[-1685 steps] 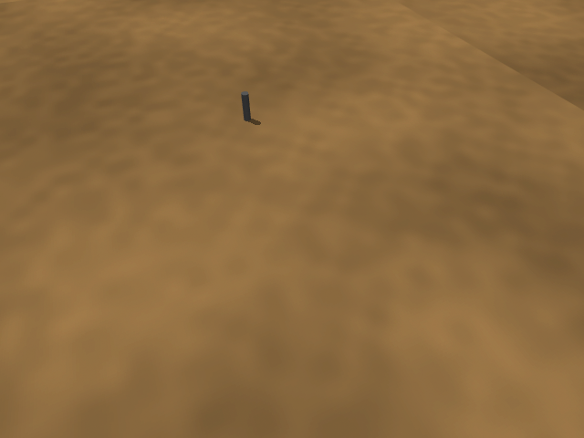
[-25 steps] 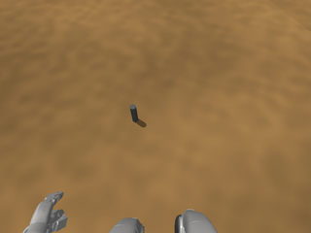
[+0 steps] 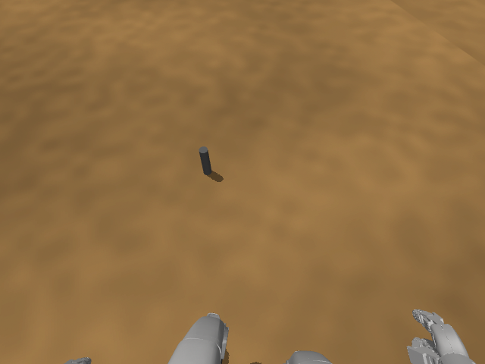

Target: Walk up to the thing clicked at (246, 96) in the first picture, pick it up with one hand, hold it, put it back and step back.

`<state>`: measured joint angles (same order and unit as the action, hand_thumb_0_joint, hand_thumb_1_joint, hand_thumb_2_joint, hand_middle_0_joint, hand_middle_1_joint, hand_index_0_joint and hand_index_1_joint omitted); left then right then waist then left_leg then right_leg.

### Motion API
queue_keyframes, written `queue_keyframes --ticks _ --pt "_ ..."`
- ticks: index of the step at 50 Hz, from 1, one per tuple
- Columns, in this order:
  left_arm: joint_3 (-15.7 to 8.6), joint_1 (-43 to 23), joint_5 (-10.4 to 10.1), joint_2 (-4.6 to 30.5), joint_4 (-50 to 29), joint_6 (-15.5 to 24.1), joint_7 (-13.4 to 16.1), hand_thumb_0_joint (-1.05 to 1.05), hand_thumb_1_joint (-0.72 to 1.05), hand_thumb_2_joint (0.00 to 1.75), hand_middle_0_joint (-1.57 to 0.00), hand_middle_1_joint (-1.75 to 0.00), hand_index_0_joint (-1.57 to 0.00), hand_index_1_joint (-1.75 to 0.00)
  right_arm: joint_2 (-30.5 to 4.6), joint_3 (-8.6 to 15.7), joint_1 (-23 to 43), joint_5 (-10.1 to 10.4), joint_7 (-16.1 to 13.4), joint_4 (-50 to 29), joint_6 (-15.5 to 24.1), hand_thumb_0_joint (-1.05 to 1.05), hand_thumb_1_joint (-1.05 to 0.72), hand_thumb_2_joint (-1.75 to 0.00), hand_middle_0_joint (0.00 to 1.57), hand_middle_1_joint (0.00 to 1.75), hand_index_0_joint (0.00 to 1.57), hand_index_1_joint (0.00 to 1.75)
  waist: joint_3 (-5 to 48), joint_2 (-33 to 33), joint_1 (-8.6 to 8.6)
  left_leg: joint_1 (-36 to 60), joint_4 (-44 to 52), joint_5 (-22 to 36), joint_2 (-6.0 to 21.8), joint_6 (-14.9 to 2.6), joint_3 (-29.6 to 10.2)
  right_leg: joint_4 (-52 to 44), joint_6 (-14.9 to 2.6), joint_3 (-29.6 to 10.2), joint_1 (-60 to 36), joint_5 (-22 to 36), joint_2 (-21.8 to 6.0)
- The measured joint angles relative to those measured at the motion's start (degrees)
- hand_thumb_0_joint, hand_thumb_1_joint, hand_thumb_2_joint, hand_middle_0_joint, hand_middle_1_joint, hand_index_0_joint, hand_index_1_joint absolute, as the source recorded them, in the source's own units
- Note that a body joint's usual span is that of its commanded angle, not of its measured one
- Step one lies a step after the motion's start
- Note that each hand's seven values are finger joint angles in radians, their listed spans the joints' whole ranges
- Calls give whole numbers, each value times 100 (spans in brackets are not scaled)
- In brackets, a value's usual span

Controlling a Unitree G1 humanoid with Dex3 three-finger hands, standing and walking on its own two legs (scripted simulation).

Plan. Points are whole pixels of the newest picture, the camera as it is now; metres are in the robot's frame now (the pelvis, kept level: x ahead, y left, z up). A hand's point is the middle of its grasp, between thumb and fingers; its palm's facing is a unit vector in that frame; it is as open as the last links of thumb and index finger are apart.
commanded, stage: step back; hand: left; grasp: from the side
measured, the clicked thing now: (205, 161) +1.00 +0.28 -0.66
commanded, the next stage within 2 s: stand in 1.12 s
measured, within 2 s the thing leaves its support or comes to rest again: neither
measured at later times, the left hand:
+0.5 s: hand out of the picture -0.01 +0.27 -0.14, palm faces +0.06 -0.92 -0.38, open 7.4 cm
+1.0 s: hand out of the picture +0.05 +0.29 -0.14, palm faces +0.09 -0.94 -0.34, open 7.4 cm
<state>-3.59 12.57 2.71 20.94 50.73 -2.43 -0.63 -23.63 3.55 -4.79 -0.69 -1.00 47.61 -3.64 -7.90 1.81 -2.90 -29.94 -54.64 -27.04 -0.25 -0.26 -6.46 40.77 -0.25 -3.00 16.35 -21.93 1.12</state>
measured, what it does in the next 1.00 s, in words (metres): steps on the spot: left foot, then left foot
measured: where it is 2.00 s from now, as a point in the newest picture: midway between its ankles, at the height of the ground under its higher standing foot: outside the picture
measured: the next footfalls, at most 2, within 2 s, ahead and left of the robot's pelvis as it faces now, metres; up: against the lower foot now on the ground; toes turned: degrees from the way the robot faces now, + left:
left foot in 0.22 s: -0.03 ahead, +0.13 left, +0.00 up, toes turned +3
left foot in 0.78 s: +0.04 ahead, +0.15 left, +0.00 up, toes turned +6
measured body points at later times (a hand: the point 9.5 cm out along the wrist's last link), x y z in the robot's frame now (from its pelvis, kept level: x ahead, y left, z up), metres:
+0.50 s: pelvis -0.05 -0.01 +0.01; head -0.05 +0.00 +0.46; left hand -0.02 +0.32 -0.11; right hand +0.02 -0.31 -0.11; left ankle -0.07 +0.13 -0.72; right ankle -0.01 -0.12 -0.72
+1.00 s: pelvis -0.01 +0.02 +0.02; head +0.00 +0.03 +0.46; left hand +0.04 +0.34 -0.12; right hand +0.11 -0.26 -0.11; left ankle +0.00 +0.15 -0.72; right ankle -0.01 -0.12 -0.72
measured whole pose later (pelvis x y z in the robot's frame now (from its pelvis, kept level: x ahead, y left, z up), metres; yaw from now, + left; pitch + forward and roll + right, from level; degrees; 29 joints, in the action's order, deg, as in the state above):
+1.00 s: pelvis -0.01 +0.02 +0.02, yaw +5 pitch -2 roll -1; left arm -1.7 7.8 0.7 21.7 59.4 0.9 -0.4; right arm -18.3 1.2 -6.1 -1.3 0.7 60.6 0.6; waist -3.4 -1.2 -0.9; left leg -15.6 -32.6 -15.3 2.2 1.0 0.1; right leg 30.8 1.4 1.2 11.5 -17.5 -1.6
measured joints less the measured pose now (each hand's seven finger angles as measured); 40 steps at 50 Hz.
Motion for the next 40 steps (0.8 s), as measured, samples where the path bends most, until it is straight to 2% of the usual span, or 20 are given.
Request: queue_keyframes --ticks 2,4,7,10,11,13,14,16,20,24,26,27,30,32,37,39,40 --pt "5 101 14 -19 50 -5 25 0 91 90 -21 -30 -21 -30 7 -29 -169 40 35 83 5 1 -90 -89 21 30 20 30 133 -98 -13 6 -688 -57 -332 -14 -83 -137 -4 -65 65 163 -164" --pt "-8 118 25 -41 71 34 50 0 90 90 -21 -30 -21 -30 -26 -34 -351 44 44 158 50 1 -90 -89 21 30 20 30 232 -58 43 124 -936 75 -457 16 -138 -250 14 4 156 306 -241" --pt "-37 70 67 -9 4 132 55 0 90 90 -21 -30 -21 -30 -55 -36 -594 6 74 338 98 1 -90 -90 21 30 20 30 285 49 82 586 -371 74 -333 95 -45 -258 6 162 316 412 -258" --pt "-79 -55 74 69 -64 181 37 0 90 90 -21 -30 -21 -30 -7 -29 -836 -57 135 577 142 1 -90 -90 21 30 20 30 315 79 134 1225 970 -218 -110 92 227 -126 7 408 442 398 -332" --pt "-88 -108 60 121 -64 173 29 0 90 90 -21 -30 -21 -30 54 -19 -886 -77 152 671 175 1 -90 -90 20 30 20 30 298 -2 149 1445 1503 125 -121 49 309 -33 37 440 478 371 -413" --pt "-115 -116 19 249 -20 126 52 0 90 90 -21 -30 -21 -30 283 -12 -898 -157 177 834 228 1 -90 -90 20 30 20 30 193 -425 52 1707 1875 645 -356 -21 553 243 -33 143 522 65 -595" --pt "-111 -41 -13 245 46 107 67 0 90 90 -21 -30 -21 -30 335 -34 -958 -191 200 846 253 1 -90 -89 21 30 20 30 286 -463 70 1722 1925 683 -352 -60 586 405 -47 81 592 -230 -527" --pt "-70 57 -39 219 251 78 32 0 91 90 -20 -30 -20 -30 375 -60 -1063 -195 248 863 302 1 -90 -89 21 30 20 30 472 -355 233 1725 2000 679 -225 -174 481 712 -48 170 671 -559 -332" --pt "-61 135 -95 275 412 147 -78 0 91 90 -20 -30 -20 -30 453 -84 -1068 -208 246 876 417 1 -90 -89 21 30 21 30 543 -399 296 1865 2342 917 -103 -69 481 587 -89 240 588 -257 -291" --pt "-71 93 -88 242 551 225 -95 0 91 90 -20 -30 -20 -30 388 -49 -960 -184 261 811 423 1 -90 -89 21 30 21 30 521 -368 331 1805 2195 815 -20 32 507 -365 -78 337 148 -106 -248" --pt "-63 6 -60 105 621 308 -54 0 91 90 -20 -30 -20 -30 273 -26 -890 -135 238 814 359 1 -90 -89 21 30 21 30 434 -100 340 1733 1866 617 175 62 391 -758 -76 481 -75 715 -60" --pt "-53 -12 -26 34 621 366 -33 0 91 90 -20 -30 -20 -30 232 -20 -880 -103 213 826 327 1 -90 -89 21 30 20 30 436 16 339 1634 1604 467 199 17 257 -787 -84 560 -116 755 10" --pt "-22 -29 4 -65 572 455 -29 0 91 90 -20 -30 -21 -30 219 -21 -851 -84 163 881 297 1 -90 -89 21 30 20 30 508 -32 203 1246 746 -183 -34 -33 221 -718 -163 535 -113 594 -69" --pt "4 -50 -8 -127 548 488 -19 0 91 90 -21 -30 -21 -30 170 -21 -825 -69 174 887 340 1 -90 -89 21 30 20 30 484 -43 168 1087 571 -187 -70 -49 252 -791 -152 539 -200 585 -147" --pt "77 -120 -43 -146 559 503 -14 0 90 90 -21 -30 -21 -30 93 -6 -696 -77 194 932 398 1 -90 -90 20 30 20 30 423 -13 132 1042 1268 276 152 -10 350 -779 -38 567 -275 499 -235" --pt "98 -182 -78 -97 565 439 -12 0 90 90 -21 -30 -21 -30 111 -2 -654 -84 183 970 438 1 -90 -90 20 30 20 30 397 -55 166 1237 1950 822 195 16 466 -592 19 592 -239 357 -302" --pt "104 -228 -100 -63 573 403 -3 0 90 90 -21 -30 -21 -30 145 5 -610 -88 165 1011 454 1 -91 -90 20 30 20 30 353 -120 174 1310 2115 1306 155 75 501 -461 57 571 -219 271 -362"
